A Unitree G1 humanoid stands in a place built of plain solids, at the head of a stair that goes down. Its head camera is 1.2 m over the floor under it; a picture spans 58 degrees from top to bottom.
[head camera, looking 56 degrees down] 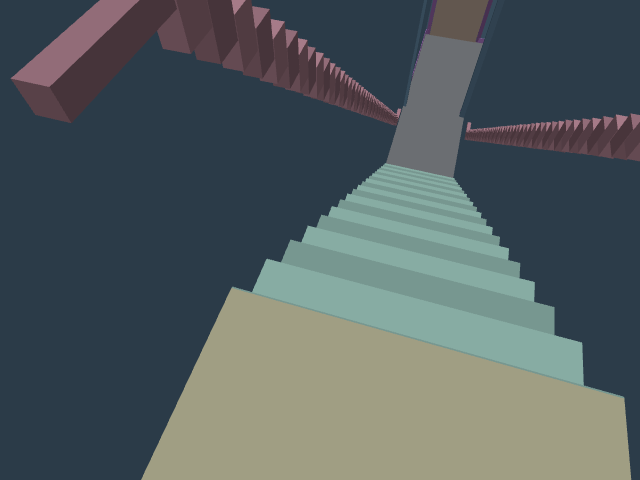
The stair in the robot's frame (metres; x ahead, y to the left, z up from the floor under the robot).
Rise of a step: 0.21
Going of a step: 0.24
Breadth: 1.24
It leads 17 degrees to the right of straight ahead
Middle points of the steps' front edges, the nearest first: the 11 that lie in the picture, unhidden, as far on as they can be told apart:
0.47 -0.27 0.00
0.70 -0.34 -0.21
0.93 -0.41 -0.42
1.16 -0.48 -0.63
1.39 -0.55 -0.84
1.62 -0.62 -1.05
1.85 -0.69 -1.26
2.09 -0.77 -1.47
2.32 -0.84 -1.68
2.55 -0.91 -1.89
2.78 -0.98 -2.10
